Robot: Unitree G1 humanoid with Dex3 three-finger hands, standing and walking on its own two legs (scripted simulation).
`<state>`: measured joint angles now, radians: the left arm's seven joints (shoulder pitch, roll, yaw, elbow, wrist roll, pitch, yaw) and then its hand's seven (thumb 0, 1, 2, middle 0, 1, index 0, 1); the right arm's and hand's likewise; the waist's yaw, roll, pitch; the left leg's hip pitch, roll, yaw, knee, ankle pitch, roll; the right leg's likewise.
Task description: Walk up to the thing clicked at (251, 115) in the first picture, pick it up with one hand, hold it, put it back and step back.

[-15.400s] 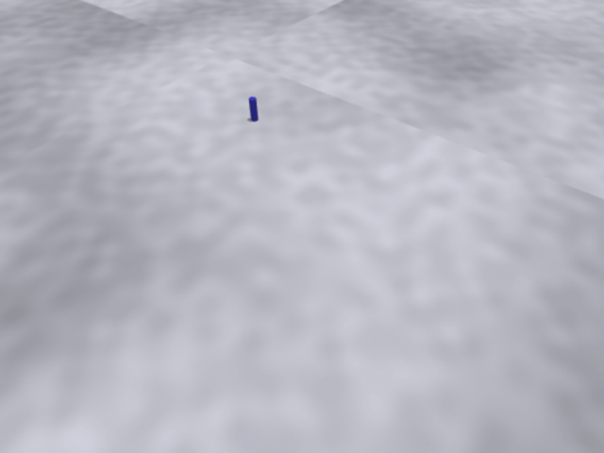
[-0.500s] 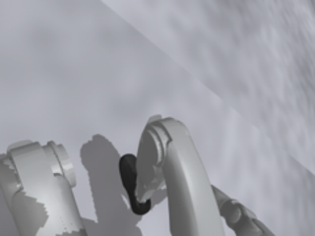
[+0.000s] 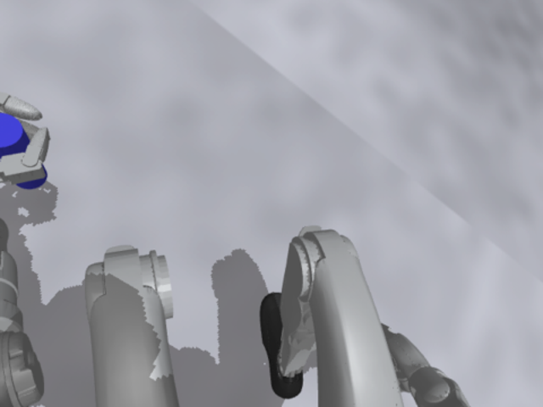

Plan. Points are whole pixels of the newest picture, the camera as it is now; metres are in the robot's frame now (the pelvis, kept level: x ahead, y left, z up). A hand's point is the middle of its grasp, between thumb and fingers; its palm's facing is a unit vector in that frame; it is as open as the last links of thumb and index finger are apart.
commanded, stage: settle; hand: left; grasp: from the side
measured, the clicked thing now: (16, 156) +0.44 +0.30 -0.12
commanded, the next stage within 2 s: lift in 1.06 s
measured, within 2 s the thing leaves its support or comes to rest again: neither
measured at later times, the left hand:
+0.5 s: hand (36, 116) +0.46 +0.26 -0.02, palm faces +0.22 -0.97 -0.08, open 5.6 cm
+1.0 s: hand (24, 103) +0.46 +0.26 +0.01, palm faces +0.25 -0.96 -0.08, open 5.6 cm
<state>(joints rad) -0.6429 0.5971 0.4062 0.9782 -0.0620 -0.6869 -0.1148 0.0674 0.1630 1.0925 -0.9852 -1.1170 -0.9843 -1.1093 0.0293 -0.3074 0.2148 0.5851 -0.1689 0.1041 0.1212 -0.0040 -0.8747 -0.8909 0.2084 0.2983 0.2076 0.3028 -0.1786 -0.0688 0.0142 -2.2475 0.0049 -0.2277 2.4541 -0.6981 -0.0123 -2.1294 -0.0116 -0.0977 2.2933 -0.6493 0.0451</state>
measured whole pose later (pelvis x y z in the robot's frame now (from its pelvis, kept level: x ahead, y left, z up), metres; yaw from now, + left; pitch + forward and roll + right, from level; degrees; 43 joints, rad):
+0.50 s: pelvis +0.01 -0.02 +0.02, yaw +4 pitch +32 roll -7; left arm -0.67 0.50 0.44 0.95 -0.07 -0.60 -0.16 0.07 0.16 1.10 -0.99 -1.12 -0.99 -1.10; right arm 0.09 -0.30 0.10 0.63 -0.11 0.09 0.07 0.00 -0.88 -0.89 0.21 0.30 0.21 0.30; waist -0.16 -0.01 -0.07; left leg -2.21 0.02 -0.17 2.34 -0.70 -0.05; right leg -2.15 -0.03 -0.05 2.25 -0.67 0.04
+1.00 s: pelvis +0.01 -0.02 +0.04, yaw +5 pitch +32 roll -6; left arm -0.72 0.47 0.43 1.01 -0.04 -0.59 -0.14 0.07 0.14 1.13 -1.00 -1.12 -1.00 -1.10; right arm 0.11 -0.28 0.07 0.65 -0.10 0.07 0.06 0.00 -0.89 -0.90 0.21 0.30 0.21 0.30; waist -0.15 0.00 -0.10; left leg -2.17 0.02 -0.14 2.28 -0.68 -0.04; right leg -2.12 -0.03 -0.03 2.21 -0.66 0.04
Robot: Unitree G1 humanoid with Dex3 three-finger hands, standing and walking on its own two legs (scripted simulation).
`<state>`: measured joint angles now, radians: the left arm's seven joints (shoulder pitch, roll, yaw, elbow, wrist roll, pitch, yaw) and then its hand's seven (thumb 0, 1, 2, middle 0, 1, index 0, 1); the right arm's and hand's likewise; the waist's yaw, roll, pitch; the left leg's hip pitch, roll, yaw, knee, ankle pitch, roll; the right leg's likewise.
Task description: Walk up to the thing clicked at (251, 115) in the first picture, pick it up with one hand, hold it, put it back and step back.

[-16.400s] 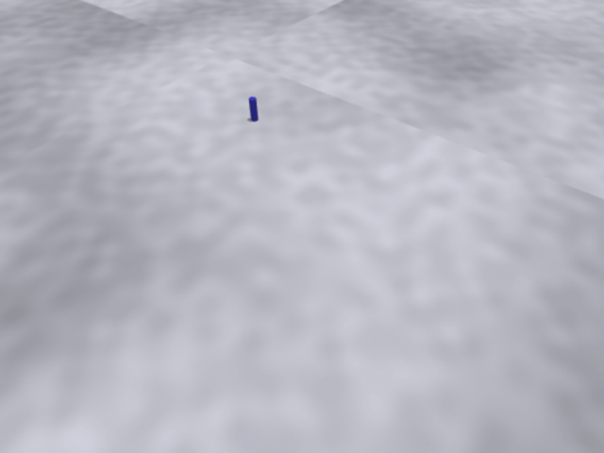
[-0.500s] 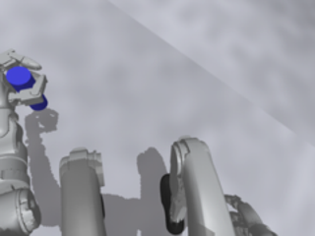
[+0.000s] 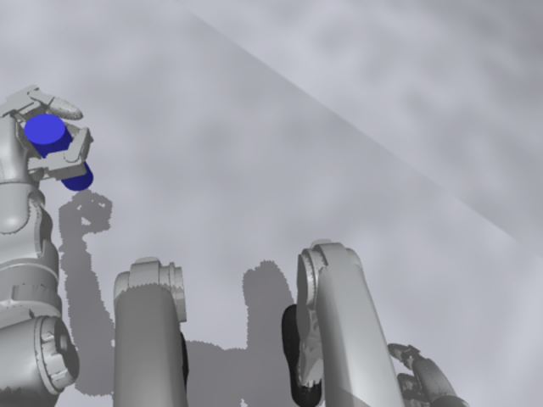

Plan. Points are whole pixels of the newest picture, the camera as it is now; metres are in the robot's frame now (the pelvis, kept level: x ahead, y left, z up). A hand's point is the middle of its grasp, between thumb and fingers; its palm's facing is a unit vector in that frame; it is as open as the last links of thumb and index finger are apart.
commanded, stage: settle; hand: left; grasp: from the side
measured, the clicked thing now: (63, 157) +0.47 +0.26 -0.07
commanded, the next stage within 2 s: lift in 0.06 s
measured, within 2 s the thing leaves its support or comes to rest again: neither
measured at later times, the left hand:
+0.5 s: hand (61, 135) +0.46 +0.23 +0.00, palm faces +0.13 -0.99 -0.07, open 5.6 cm
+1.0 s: hand out of the picture +0.42 +0.22 +0.14, palm faces +0.15 -0.99 -0.08, open 5.6 cm
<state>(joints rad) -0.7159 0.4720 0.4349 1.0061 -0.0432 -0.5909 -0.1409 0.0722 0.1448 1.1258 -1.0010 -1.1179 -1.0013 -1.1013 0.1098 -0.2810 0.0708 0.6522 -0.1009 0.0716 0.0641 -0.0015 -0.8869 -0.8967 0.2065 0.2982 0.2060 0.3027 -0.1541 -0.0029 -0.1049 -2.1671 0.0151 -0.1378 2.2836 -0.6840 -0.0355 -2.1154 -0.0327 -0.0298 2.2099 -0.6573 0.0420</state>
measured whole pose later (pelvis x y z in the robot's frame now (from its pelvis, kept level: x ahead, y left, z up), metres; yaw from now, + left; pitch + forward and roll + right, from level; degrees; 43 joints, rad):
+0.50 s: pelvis +0.00 +0.00 +0.02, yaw +1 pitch +33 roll -5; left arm -0.66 0.42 0.42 0.91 -0.08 -0.55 -0.18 0.07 0.15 1.12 -0.99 -1.13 -0.99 -1.11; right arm 0.14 -0.28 0.04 0.65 -0.06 0.06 0.05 0.00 -0.92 -0.90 0.21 0.30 0.21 0.30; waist -0.14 0.01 -0.15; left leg -2.10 0.02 -0.11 2.20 -0.68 -0.04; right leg -2.07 -0.04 -0.02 2.15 -0.66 0.04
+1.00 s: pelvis +0.02 +0.00 +0.14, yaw +3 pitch +31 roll -3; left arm -0.38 0.30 0.29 0.52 -0.14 -0.37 -0.12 0.07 0.16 1.11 -0.99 -1.14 -0.99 -1.11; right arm 0.12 -0.26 -0.01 0.58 0.01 0.02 -0.01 0.00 -0.90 -0.90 0.21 0.30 0.21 0.30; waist -0.06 0.03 -0.19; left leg -1.74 0.03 -0.08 1.85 -0.66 -0.03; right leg -1.71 -0.05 -0.02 1.81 -0.64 0.03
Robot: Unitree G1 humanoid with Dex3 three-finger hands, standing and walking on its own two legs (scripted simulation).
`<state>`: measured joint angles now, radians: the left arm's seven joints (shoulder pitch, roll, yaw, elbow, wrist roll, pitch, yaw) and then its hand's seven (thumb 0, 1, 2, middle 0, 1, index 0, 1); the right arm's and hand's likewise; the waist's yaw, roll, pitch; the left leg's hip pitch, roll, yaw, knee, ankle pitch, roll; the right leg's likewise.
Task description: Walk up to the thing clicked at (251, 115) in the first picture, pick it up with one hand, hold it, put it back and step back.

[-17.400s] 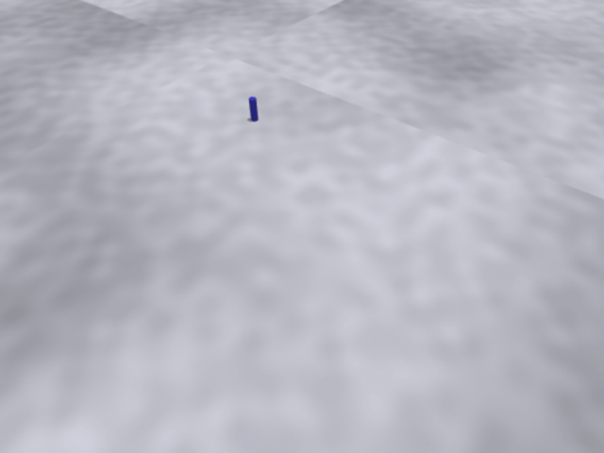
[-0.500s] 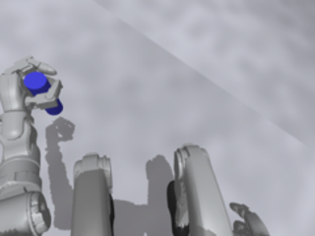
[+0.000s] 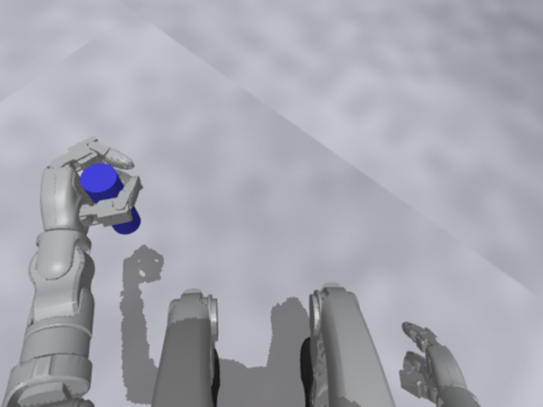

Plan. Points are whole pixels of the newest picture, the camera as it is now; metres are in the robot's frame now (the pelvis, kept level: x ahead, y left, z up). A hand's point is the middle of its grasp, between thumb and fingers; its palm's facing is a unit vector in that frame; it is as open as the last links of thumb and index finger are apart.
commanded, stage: lift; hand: left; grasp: from the side
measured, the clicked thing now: (114, 202) +0.41 +0.22 -0.04
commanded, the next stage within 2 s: hold in 1.26 s
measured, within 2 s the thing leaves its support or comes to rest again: neither
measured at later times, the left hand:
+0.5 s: hand (56, 136) +0.39 +0.20 +0.16, palm faces +0.11 -0.99 -0.06, open 5.6 cm
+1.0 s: hand (29, 80) +0.39 +0.18 +0.23, palm faces +0.12 -0.99 -0.03, open 5.5 cm
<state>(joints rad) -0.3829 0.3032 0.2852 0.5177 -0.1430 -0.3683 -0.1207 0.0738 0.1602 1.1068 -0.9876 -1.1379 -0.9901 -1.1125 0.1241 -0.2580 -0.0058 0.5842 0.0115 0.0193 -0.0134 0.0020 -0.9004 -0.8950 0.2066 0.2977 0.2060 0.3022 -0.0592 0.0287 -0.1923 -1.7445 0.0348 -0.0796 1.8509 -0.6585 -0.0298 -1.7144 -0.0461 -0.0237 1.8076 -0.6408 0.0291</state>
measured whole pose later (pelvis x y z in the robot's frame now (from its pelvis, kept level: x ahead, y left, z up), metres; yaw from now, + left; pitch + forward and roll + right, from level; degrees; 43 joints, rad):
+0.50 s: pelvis +0.03 +0.01 +0.14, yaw +1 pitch +20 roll -3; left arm -0.20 0.25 0.16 0.43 -0.15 -0.32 -0.06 0.08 0.16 1.10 -0.99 -1.14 -0.99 -1.11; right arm 0.20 -0.23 0.00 0.63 0.02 -0.03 -0.03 0.00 -0.89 -0.89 0.21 0.30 0.21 0.30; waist -0.03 0.02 -0.15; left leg -1.13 0.05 -0.05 1.34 -0.56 -0.02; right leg -1.10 -0.04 -0.04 1.29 -0.53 0.03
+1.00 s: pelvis +0.06 +0.00 +0.20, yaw +2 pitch +13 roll -2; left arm -0.15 0.20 0.14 0.44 -0.15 -0.34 -0.05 0.08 0.16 1.11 -0.99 -1.15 -1.00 -1.11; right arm 0.22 -0.21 0.01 0.64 0.01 -0.02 -0.04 0.00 -0.90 -0.90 0.21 0.30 0.21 0.30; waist -0.02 0.02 -0.09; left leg -0.81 0.05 -0.03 1.06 -0.49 -0.03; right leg -0.78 -0.04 -0.04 1.01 -0.46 0.03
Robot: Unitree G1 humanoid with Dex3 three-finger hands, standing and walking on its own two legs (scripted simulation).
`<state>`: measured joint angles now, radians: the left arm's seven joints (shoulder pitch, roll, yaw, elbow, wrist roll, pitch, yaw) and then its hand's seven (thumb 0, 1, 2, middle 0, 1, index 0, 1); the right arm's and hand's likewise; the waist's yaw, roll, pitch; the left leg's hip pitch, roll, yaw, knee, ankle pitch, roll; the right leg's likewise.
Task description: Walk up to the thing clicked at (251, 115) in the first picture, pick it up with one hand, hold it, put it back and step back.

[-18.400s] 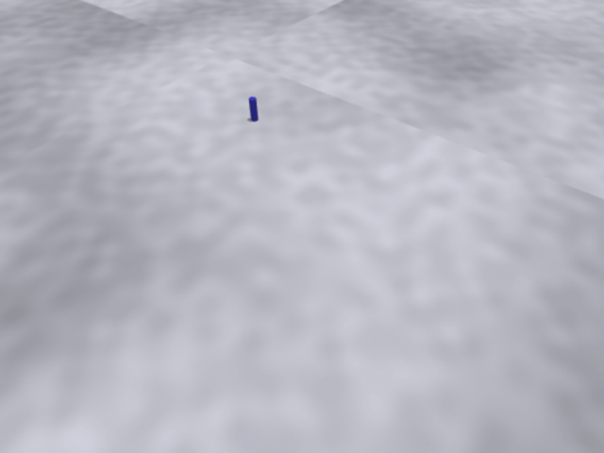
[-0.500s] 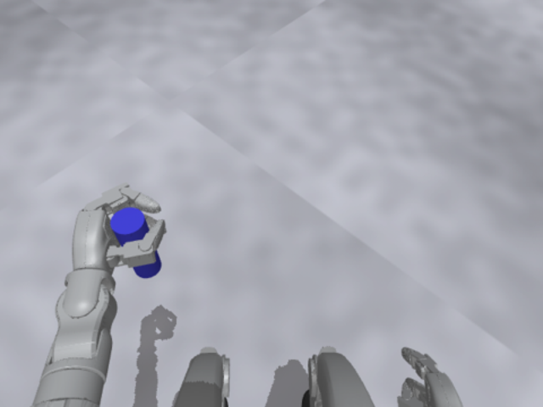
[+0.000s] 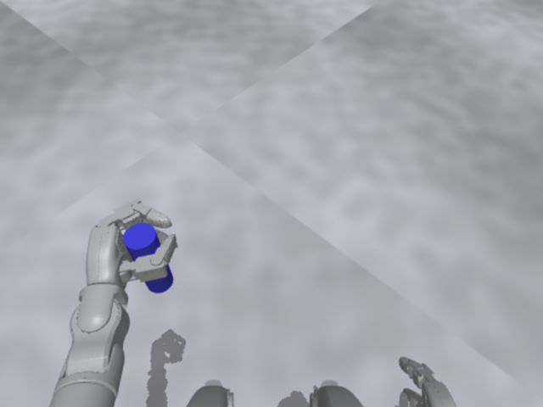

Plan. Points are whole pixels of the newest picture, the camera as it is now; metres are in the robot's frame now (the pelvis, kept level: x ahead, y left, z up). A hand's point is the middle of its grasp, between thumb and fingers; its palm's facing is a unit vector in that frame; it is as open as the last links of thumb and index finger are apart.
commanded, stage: lift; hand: left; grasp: from the side
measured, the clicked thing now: (150, 260) +0.34 +0.19 -0.01
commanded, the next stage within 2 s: hold in 0.26 s
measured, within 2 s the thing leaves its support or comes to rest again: neither
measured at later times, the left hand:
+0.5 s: hand (154, 237) +0.34 +0.17 +0.06, palm faces +0.09 -1.00 -0.03, open 5.5 cm
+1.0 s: hand (148, 238) +0.33 +0.17 +0.08, palm faces +0.09 -0.99 -0.03, open 5.5 cm
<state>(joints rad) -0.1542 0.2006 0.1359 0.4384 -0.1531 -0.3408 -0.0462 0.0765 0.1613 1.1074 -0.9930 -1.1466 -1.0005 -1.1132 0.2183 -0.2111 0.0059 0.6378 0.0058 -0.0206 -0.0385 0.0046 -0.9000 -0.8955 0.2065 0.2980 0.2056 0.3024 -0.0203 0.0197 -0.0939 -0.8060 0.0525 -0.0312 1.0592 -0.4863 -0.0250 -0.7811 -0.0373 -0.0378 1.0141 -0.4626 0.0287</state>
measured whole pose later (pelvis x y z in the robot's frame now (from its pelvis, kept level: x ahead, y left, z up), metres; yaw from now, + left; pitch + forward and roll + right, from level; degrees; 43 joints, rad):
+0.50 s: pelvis +0.01 +0.00 +0.02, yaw +0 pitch +9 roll -1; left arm -0.13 0.19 0.14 0.46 -0.16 -0.36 -0.07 0.08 0.16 1.11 -0.99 -1.15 -1.00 -1.11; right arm 0.23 -0.22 -0.01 0.64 0.00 0.01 -0.04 0.00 -0.91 -0.90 0.21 0.30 0.21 0.30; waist -0.02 0.02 -0.06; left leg -0.64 0.05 -0.02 0.93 -0.45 -0.03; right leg -0.62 -0.03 -0.04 0.89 -0.43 0.02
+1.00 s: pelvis +0.01 +0.00 +0.03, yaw +0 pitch +6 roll -1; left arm -0.11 0.19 0.13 0.44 -0.15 -0.35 -0.06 0.08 0.16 1.11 -0.99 -1.15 -1.00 -1.12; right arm 0.23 -0.21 -0.01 0.64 0.01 0.02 -0.04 0.01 -0.92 -0.90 0.21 0.30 0.21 0.30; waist -0.02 0.01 -0.04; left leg -0.55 0.05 -0.01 0.85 -0.42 -0.03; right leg -0.53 -0.04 -0.03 0.82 -0.40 0.03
